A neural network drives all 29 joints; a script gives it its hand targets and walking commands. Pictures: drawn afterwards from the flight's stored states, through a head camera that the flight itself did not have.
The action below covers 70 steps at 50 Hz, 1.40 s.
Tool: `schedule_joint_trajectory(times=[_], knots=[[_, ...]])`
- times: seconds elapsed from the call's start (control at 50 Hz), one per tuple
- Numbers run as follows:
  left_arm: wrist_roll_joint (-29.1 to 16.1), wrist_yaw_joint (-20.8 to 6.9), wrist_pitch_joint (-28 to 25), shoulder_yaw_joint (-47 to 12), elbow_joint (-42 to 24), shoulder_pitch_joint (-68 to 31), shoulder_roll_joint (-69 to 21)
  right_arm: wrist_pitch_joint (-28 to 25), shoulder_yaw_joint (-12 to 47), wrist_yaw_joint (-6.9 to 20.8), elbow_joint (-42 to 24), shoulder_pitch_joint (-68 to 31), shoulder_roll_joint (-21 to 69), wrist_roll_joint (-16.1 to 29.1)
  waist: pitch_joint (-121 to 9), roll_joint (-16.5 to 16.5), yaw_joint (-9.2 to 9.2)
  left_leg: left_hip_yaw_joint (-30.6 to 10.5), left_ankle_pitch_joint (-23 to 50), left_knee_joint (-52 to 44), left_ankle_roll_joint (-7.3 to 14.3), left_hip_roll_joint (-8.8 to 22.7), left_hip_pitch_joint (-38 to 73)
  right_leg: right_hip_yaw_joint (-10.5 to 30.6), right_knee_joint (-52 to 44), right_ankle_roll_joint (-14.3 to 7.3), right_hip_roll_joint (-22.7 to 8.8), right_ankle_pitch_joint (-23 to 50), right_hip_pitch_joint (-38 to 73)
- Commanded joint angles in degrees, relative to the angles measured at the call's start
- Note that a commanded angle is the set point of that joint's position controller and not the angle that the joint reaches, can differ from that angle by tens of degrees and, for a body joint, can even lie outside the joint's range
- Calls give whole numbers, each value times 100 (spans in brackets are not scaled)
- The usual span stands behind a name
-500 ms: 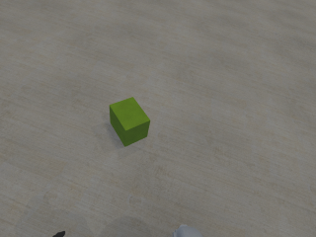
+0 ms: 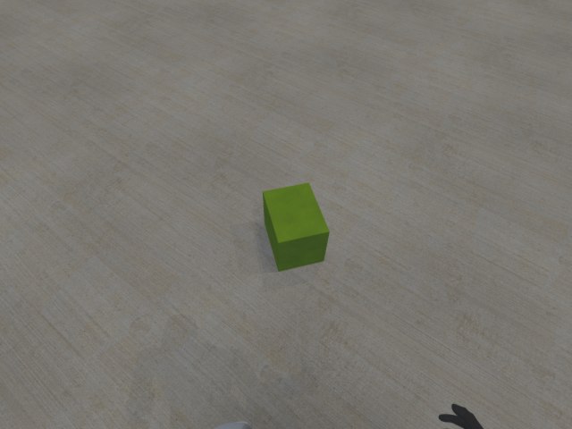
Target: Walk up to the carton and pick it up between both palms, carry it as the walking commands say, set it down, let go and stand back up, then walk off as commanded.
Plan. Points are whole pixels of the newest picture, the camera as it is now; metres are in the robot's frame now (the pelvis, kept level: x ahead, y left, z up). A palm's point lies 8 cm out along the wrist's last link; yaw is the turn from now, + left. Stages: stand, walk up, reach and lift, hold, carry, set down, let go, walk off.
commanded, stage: walk up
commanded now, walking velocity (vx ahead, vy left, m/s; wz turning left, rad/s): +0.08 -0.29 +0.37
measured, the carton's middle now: (293, 226) +0.90 +0.02 -0.66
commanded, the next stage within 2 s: none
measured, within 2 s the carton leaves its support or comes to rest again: neither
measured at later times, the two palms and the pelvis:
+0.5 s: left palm (210, 411) +0.17 +0.13 -0.11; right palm out of the picture +0.12 -0.40 -0.11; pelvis +0.09 -0.12 +0.01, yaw +7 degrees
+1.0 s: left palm out of the picture +0.13 +0.06 -0.13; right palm (452, 233) +0.52 -0.31 -0.13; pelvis +0.30 -0.13 -0.02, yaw +9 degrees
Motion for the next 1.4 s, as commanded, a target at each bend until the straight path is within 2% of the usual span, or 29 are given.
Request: schedule_joint_trajectory(times=[0.0, 0.04, 0.06, 0.08, 0.1, 0.12, 0.18, 0.26, 0.3, 0.34, 0.4, 0.48, 0.5, 0.52, 0.54, 0.6, 0.64, 0.78, 0.9, 0.94, 0.96, 0.98, 1.0, 1.08, 1.2, 1.24, 1.28, 1.36, 1.38], knots=[[4, -11, 2, 149, -58, 169, 646, -73, -19, -77, -190, 491, -164, 48, -554, -996, -241, 122, 396, -1182, 110, 0, 665, 946, -370, -699, -1286, 3316, 423], [-101, -35, -4, 151, 0, -9, 619, -118, -92, -174, 8, 1188, -469, -20, -780, -578, -773, 5, 1501, -2427, 252, 215, 2296, 589, 470, -290, -877, 2264, -470], [-120, -51, -39, 107, -93, -47, 333, -135, -235, -228, 182, 1680, -1033, -128, -752, 646, -986, -1560, 1473, -3095, 517, 1468, 3249, 277, 1691, 119, -372, 667, -1775], [-122, -45, 17, 149, -371, -19, 346, -89, -394, -299, 0, 1675, -1743, -165, -884, 1811, -949, -4224, 2549, -3646, 1356, 3390, 3171, 633, 3029, 477, 138, -1556, -2955], [-103, -44, 126, 233, -280, -237, 641, -56, -339, -277, 42, 1565, -1517, -122, -659, 646, -819, -3958, 2309, -3647, 1457, 3262, 2628, 1258, 3832, 569, -305, -1377, -2902], [-102, -80, 150, 205, -238, -205, 562, -85, -209, -263, 19, 1184, -1214, -64, -198, 376, -614, -3340, 2165, -3679, 1265, 2837, 2110, 1370, 4058, 634, -374, -871, -2944], [-107, -235, 171, 153, -58, 434, 342, -295, -66, -127, -43, 400, -752, 12, -24, 683, -143, -1466, 3523, -3549, 654, 1702, 1462, 1212, 3808, 752, -437, 115, -2218], [-119, -274, 229, 103, -152, 122, 131, -427, -128, -124, 150, 897, -779, -10, -344, 873, -269, -1059, 4508, -3247, 509, 1537, 1704, 1058, 3225, 747, -339, 479, -2217], [-143, -301, 220, 56, -222, -166, 23, -426, -161, -112, 210, 1085, -845, -29, -418, 1060, -391, -1126, 3312, -3525, 555, 1509, 1664, 927, 2696, 740, -292, 572, -2121], [-144, -401, 131, -13, -345, -573, 13, -410, -224, -26, 324, 1170, -962, -3, -305, 1357, -519, -1324, 197, -4148, 637, 1447, 1365, 775, 1851, 701, -284, 533, -1854], [-172, -409, -55, -43, -409, -666, 42, -461, -256, 78, 298, 744, -1139, 13, -20, 1577, -369, -1179, -482, -4396, 629, 1300, 756, 542, 863, 700, -165, 87, -857], [-176, -205, -370, 56, 250, 585, 321, -484, -227, 171, 461, 797, -992, -88, -351, 179, 123, -1037, -399, -2778, 459, 967, 348, 488, -533, 448, -334, 222, 1192], [-91, -143, -468, 141, 525, 1384, 814, -492, -122, 208, 356, 660, -555, -113, -561, -1088, 447, -637, -481, -845, 300, 455, -341, 1600, -1086, 347, -1231, -521, 1847], [-38, -71, -492, 215, 556, 1696, 1423, -560, 41, 213, -8, 326, -28, -163, -209, -2082, 582, -510, -730, 638, 148, 73, -1776, 3442, -1721, 227, -2255, -1906, 1927], [-110, -45, -443, 242, 549, 1425, 1554, -577, -34, 225, -79, 90, -195, -117, -356, -2042, 493, -881, -306, 1346, 155, 429, -2175, 4676, -2256, -359, -2958, -3359, 1522], [-109, -73, -619, 42, 408, 248, 574, -612, -159, 414, 287, 200, -411, -79, 286, -1109, -75, -878, 1133, 1372, -5, 695, -1552, 2455, -2031, -99, -1620, -1141, 785], [-130, -63, -722, -37, 607, 512, 415, -500, -138, 477, 383, 316, -334, -97, 241, -1025, -153, -642, 1446, 1324, -102, 587, -1185, 1710, -1853, -43, -1368, 630, 785], [-113, 49, -731, 69, 973, 1511, 561, -360, -29, 475, 41, -828, -86, -42, 542, -671, 317, -117, 1735, -345, -127, 376, -1463, 1280, -1341, -176, -1695, 4633, 1733], [-199, 110, -611, 110, 1058, 1464, 538, -424, 13, 396, 27, -572, -22, 23, 145, -1224, -9, 452, 1683, -1647, 222, -224, 365, 733, -367, -81, -1278, 6173, 1318], [-315, 126, -559, 127, 1060, 1302, 585, -484, -53, 308, 340, 571, -267, -34, -509, -1009, -541, 515, 2137, -2549, 373, -324, 2118, 674, 1029, 27, -1002, 5244, 665], [-351, 142, -531, 27, 1046, 1269, 330, -538, -174, 253, 445, 1194, -662, -151, -965, -599, -872, -459, 2801, -2507, 611, 617, 3575, 695, 2181, 222, -700, 2722, -651], [-468, 180, -462, -23, 926, 1848, 87, -567, -322, 139, 381, 1611, -1296, -154, -1856, 685, -897, -3148, 4687, -2900, 1318, 2947, 4495, 802, 4061, 455, 40, -1423, -1874], [-425, 187, -392, 164, 982, 1738, 261, -570, -348, 108, 440, 1713, -1231, 9, -2166, 51, -727, -3390, 5417, -3001, 1485, 3170, 3946, 1508, 4747, 451, -300, -1428, -1590], [-160, 66, -259, 71, 894, 1236, -11, -741, -3, 117, 492, 492, -222, 51, -531, 366, -51, -1360, 4603, -3464, 882, 1711, 1832, 1294, 4188, 514, -585, -394, -1433], [-157, -57, -20, -22, 807, 427, -186, -796, 62, 103, 733, 815, -149, 12, -191, 818, -120, -773, 3535, -3834, 665, 1343, 1315, 987, 2679, 517, -550, 452, -1162], [-277, -4, -31, -9, 722, 58, -128, -699, 138, 63, 762, 605, -121, 89, -94, 1206, -49, -128, 5295, -3545, 698, 772, 1347, 928, 1688, 506, -262, 389, -552], [-330, 77, -35, -11, 734, -77, 1, -645, 112, 68, 877, 929, -222, 62, -321, 1019, -158, -218, 5629, -3352, 794, 966, 1819, 812, 1310, 534, -164, 329, -437], [-257, 155, -80, -20, 653, -50, 66, -433, 71, 77, 838, 891, -314, 40, -60, 518, -69, -562, 2740, -3025, 618, 905, 1078, 842, -104, 362, -288, 783, 323], [-199, 185, -138, 26, 642, 24, 301, -393, 73, 73, 820, 992, -166, 26, -87, 94, -90, -504, 1906, -2676, 439, 698, 792, 1147, -279, 268, -703, 1476, 653]])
